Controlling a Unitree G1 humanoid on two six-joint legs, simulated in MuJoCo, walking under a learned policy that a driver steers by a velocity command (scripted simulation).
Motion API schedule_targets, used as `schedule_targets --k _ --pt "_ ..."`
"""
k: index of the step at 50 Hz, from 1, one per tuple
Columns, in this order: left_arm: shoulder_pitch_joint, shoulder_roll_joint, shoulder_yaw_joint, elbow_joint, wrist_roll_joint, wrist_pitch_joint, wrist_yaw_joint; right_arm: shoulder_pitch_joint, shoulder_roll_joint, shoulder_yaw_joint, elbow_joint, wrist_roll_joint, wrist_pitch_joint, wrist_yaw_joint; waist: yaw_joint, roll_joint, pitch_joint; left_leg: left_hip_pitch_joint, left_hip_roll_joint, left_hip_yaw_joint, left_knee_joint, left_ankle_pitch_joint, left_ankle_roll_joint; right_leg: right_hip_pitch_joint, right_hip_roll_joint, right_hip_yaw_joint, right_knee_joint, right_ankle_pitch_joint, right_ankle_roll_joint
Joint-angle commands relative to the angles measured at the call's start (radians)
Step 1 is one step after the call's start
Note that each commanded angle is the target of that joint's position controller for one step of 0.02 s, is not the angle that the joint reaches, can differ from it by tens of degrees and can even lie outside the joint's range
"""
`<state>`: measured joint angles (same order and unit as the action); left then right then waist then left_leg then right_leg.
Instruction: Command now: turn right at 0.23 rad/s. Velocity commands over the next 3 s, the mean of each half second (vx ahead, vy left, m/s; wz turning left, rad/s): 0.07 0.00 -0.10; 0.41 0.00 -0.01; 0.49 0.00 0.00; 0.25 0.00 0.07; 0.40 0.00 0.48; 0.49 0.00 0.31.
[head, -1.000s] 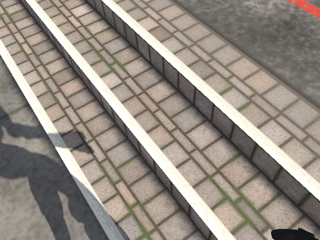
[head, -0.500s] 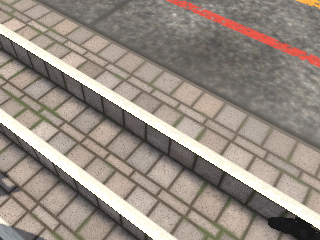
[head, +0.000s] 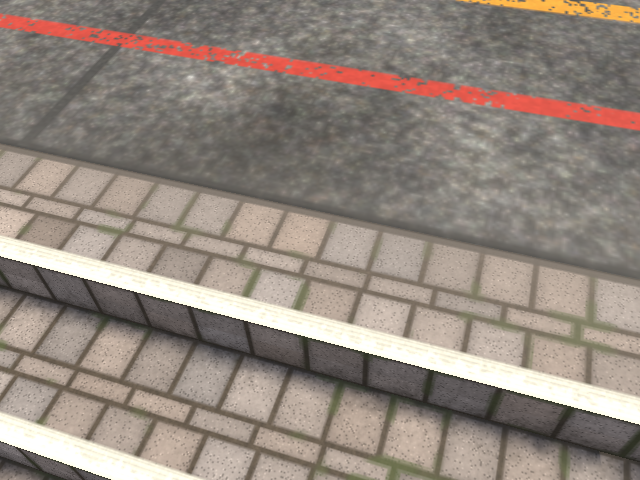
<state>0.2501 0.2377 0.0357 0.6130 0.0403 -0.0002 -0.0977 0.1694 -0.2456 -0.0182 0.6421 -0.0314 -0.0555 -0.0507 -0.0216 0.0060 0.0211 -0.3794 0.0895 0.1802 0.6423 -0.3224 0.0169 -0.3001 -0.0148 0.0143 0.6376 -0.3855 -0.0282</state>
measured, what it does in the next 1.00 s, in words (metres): walks ahead: left foot, then right foot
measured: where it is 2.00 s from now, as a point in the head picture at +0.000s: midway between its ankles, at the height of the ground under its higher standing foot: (319, 285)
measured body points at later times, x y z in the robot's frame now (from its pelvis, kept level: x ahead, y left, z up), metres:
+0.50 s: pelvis +0.08 -0.01 +0.00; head +0.09 -0.01 +0.45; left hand +0.21 +0.22 -0.11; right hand +0.24 -0.23 -0.10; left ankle +0.08 +0.11 -0.72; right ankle -0.01 -0.11 -0.72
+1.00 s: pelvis +0.22 -0.02 +0.02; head +0.24 -0.03 +0.47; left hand +0.11 +0.21 -0.11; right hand +0.46 -0.21 -0.05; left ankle +0.28 +0.09 -0.44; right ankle +0.10 -0.11 -0.72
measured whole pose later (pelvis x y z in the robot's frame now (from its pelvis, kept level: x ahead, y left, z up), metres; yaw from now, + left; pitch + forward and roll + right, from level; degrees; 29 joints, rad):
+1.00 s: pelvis +0.22 -0.02 +0.02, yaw -1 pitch +4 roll +0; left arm 0.61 0.17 0.03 0.97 0.03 -0.09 0.00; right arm 0.03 -0.14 0.00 0.56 -0.03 -0.01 -0.01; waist 0.04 0.03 -0.04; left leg -1.18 0.03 0.05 1.99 -0.52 0.11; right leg -0.03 0.03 -0.03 0.30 -0.35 -0.04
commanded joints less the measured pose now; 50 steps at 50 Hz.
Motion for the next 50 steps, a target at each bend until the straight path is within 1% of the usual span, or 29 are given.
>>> schedule_targets --k 1,2,4,5,7,9,11,12,13,14,16,19,20,23,26,29,31,32,34,35,36,37,38,39,40,42,45,49,50 --pt "0.049 0.253 0.079 -0.093 0.019 -0.1 0.021 -0.059 -0.079 -0.015 -0.096 -0.021 -0.035 0.016 0.077 -0.313 -0.076 -0.429 -0.098 -0.172 0.292 -0.228 -0.064 0.234 -0.3 0.544 -0.321 0.075 -0.384" --pt "0.031 0.18 0.061 -0.089 0.033 -0.123 0.056 -0.16 -0.111 -0.03 -0.095 -0.007 -0.038 0.029 0.119 -0.152 -0.047 -0.426 -0.074 -0.287 0.413 -0.141 -0.057 0.163 -0.244 0.488 -0.354 -0.116 -0.291" --pt "-0.07 0.076 0.009 -0.097 -0.001 -0.126 0.063 -0.111 -0.132 -0.051 -0.064 0.009 -0.047 0.017 0.038 -0.09 -0.065 -0.381 -0.064 -0.302 0.487 -0.072 -0.079 0.093 -0.211 0.384 -0.328 0.023 -0.215" --pt "-0.092 0.039 -0.016 -0.091 -0.023 -0.121 0.06 -0.098 -0.106 -0.045 -0.061 0.001 -0.05 0.014 0.015 -0.059 -0.058 -0.355 -0.052 -0.29 0.487 -0.056 -0.081 0.069 -0.202 0.34 -0.313 0.079 -0.186" --pt "-0.141 0.035 -0.033 -0.104 -0.036 -0.112 0.055 -0.043 -0.076 -0.035 -0.027 -0.003 -0.047 0.033 -0.016 -0.031 -0.046 -0.278 -0.027 -0.252 0.305 0.014 -0.11 0.024 -0.15 0.258 -0.292 0.022 -0.134" --pt "-0.122 0.069 -0.028 -0.089 -0.057 -0.106 0.034 -0.056 -0.032 -0.023 -0.005 0.002 -0.03 0.087 0.014 -0.051 -0.039 -0.09 -0.056 -0.158 0.023 -0.083 -0.135 -0.053 -0.086 0.191 -0.274 -0.074 -0.094" --pt "-0.088 0.057 -0.033 -0.038 -0.061 -0.092 -0.025 -0.032 -0.004 -0.008 0.014 0.023 -0.03 0.145 -0.025 -0.039 -0.033 0.128 -0.025 -0.159 -0.113 0.205 -0.097 -0.145 -0.099 0.215 -0.23 -0.055 -0.063" --pt "-0.056 0.027 -0.038 -0.022 -0.053 -0.091 -0.043 -0.045 -0.008 -0.002 -0.006 0.031 -0.036 0.147 -0.019 -0.06 -0.078 0.177 0.001 -0.183 -0.126 0.32 -0.055 -0.12 -0.097 0.223 -0.202 0.067 -0.043" --pt "0.089 0.004 -0.039 0.001 -0.037 -0.102 -0.04 -0.153 -0.082 -0.001 -0.053 0.054 -0.05 0.133 0.077 0.015 -0.157 0.181 0.01 -0.23 -0.072 0.499 0.045 -0.037 -0.048 0.161 -0.187 0.266 0.006" --pt "0.116 0.051 -0.031 0.014 -0.017 -0.11 -0.024 -0.186 -0.076 0.003 -0.061 0.048 -0.051 0.124 0.08 0.013 -0.2 0.09 -0.007 -0.215 -0.021 0.509 0.094 0.09 -0.021 0.088 -0.132 0.441 0.026" --pt "0.049 0.066 -0.017 0.003 -0.011 -0.104 -0.009 -0.112 -0.052 0.01 -0.022 0.02 -0.046 0.114 0.051 -0.007 -0.186 0.032 0.003 -0.201 -0.04 0.482 0.068 0.154 -0.016 0.068 -0.069 0.54 -0.019" --pt "0.094 0.103 0.013 0.045 -0.011 -0.075 0.001 -0.074 -0.07 -0.005 -0.013 0.017 -0.019 0.105 0.049 -0.046 -0.08 0.073 -0.039 -0.162 -0.013 0.106 0.044 0.01 -0.052 0.12 -0.206 0.137 -0.109" --pt "-0.043 0.038 -0.009 -0.009 -0.013 -0.05 0.07 -0.015 -0.046 -0.007 -0.006 0.017 0.005 0.082 -0.01 -0.141 -0.158 0.095 -0.061 -0.12 -0.019 0.149 0.004 0.097 -0.064 0.149 -0.197 0.371 -0.08" --pt "-0.038 0.062 -0.006 -0.026 -0.011 -0.038 0.116 -0.02 -0.025 -0.009 -0.008 0.003 0.018 0.051 0.008 -0.048 -0.122 0.094 -0.075 -0.117 -0.027 0.152 0.01 0.117 -0.056 0.118 -0.13 0.462 -0.065" --pt "-0.037 0.055 -0.006 -0.048 -0.017 -0.045 0.119 0.062 -0.064 -0.029 0.008 0.011 0.021 0.037 -0.005 0.047 -0.12 0.252 -0.016 -0.249 -0.103 0.262 0.088 -0.011 0.003 0.019 0.018 0.499 -0.028" --pt "-0.04 0.015 -0.013 -0.061 -0.004 -0.048 0.102 0.216 -0.129 -0.056 0.057 0.005 0.031 0.04 -0.043 0.184 -0.088 0.408 0.186 -0.553 -0.297 0.286 0.241 -0.287 0.064 -0.067 0.261 -0.077 0.005" --pt "-0.07 0.012 -0.01 -0.081 -0.005 -0.046 0.091 0.213 -0.122 -0.059 0.066 -0.014 0.026 0.045 -0.029 0.102 -0.013 0.306 0.224 -0.551 -0.361 0.219 0.27 -0.305 0.019 -0.022 0.296 -0.275 -0.015" --pt "-0.012 0.038 0.005 -0.018 0.034 -0.067 0.068 0.149 -0.111 -0.053 0.051 -0.012 -0.007 0.048 -0.02 0.08 0.016 0.133 0.299 -0.607 -0.432 -0.08 0.312 -0.204 -0.067 0.079 0.367 -0.211 -0.069" --pt "0.104 0.005 0.011 0.01 0.051 -0.079 0.05 -0.106 -0.095 -0.037 -0.004 0.007 -0.028 0.045 0.136 0.073 0.014 -0.118 0.171 -0.424 -0.466 -0.23 0.254 0.12 -0.016 -0.014 0.118 -0.07 -0.086" --pt "0.09 -0.017 0.005 0.01 -0.026 -0.063 0.065 -0.017 -0.109 -0.056 0.047 0.012 0.007 0.057 0.12 0.138 0.053 -0.086 0.024 -0.231 -0.354 -0.036 0.175 0.157 0.079 -0.147 -0.089 -0.025 -0.066" --pt "0.159 0.004 0.013 0.041 -0.013 -0.057 0.081 0.006 -0.087 -0.056 0.052 0.022 0.011 0.061 0.133 0.084 0.015 -0.099 -0.007 -0.184 -0.194 0.229 0.152 0.287 0.101 -0.136 -0.157 0.139 -0.065" --pt "0.324 0.019 0.017 0.124 0.019 -0.078 0.049 -0.082 -0.132 -0.056 -0.007 -0.048 0.015 0.076 0.17 -0.065 -0.131 -0.17 0.061 -0.242 -0.11 0.062 0.224 0.453 0.09 -0.09 -0.122 0.25 -0.07" --pt "0.419 0.064 0.032 0.14 0.03 -0.092 0.051 -0.079 -0.052 -0.048 -0.001 -0.062 0.009 0.101 0.215 -0.125 -0.11 -0.37 -0.01 -0.184 0.234 0.061 0.182 0.561 -0.057 0.146 -0.21 0.21 -0.18" --pt "0.395 0.226 0.08 0.079 0.012 -0.074 0.09 -0.038 -0.006 -0.035 -0.039 0.035 0.001 0.085 0.178 -0.288 -0.126 -0.513 -0.151 -0.102 0.533 -0.184 0.061 0.55 -0.372 0.665 -0.423 0.225 -0.252" --pt "0.327 0.207 0.075 0.076 0.008 -0.068 0.106 -0.041 -0.016 -0.037 -0.041 0.003 0.007 0.07 0.144 -0.123 -0.016 -0.638 -0.082 -0.175 0.78 -0.164 0.039 0.466 -0.417 0.763 -0.459 0.004 -0.331" --pt "0.258 0.13 0.053 0.109 0.001 -0.075 0.106 -0.12 0.003 -0.032 -0.058 -0.016 0.0 0.057 0.095 -0.015 0.096 -0.8 -0.036 -0.191 1.071 -0.098 0.033 0.366 -0.346 0.535 -0.474 -0.088 -0.309" --pt "0.314 -0.011 0.007 0.218 -0.008 -0.1 0.097 -0.148 0.083 0.0 -0.106 -0.017 0.017 0.051 0.05 -0.103 0.091 -0.977 -0.043 -0.201 1.47 -0.181 0.08 0.294 -0.263 0.316 -0.438 0.083 -0.242" --pt "0.325 0.031 0.003 0.315 -0.005 -0.118 0.098 -0.326 0.105 0.041 -0.238 0.001 0.031 0.04 0.018 -0.055 0.161 -1.068 -0.035 -0.144 1.382 -0.233 0.107 0.187 -0.231 0.169 -0.568 0.075 -0.171" --pt "0.315 0.019 -0.004 0.341 -0.026 -0.106 0.105 -0.357 0.096 0.052 -0.276 0.007 0.031 0.05 0.0 -0.039 0.184 -0.958 0.006 -0.099 1.147 -0.223 0.108 0.104 -0.182 0.101 -0.64 0.092 -0.146"
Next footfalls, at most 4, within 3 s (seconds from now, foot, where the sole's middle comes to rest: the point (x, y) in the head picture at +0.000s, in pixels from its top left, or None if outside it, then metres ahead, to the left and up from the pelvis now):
0.24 left None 0.12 0.11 -0.76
0.76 right None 0.14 -0.12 -0.76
1.14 left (297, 452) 0.50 0.09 -0.63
1.70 right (378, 268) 0.82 -0.09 -0.50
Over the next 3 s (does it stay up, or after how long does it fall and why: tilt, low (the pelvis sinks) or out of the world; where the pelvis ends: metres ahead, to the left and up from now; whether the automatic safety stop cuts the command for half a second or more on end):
stays up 1.16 0.16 0.28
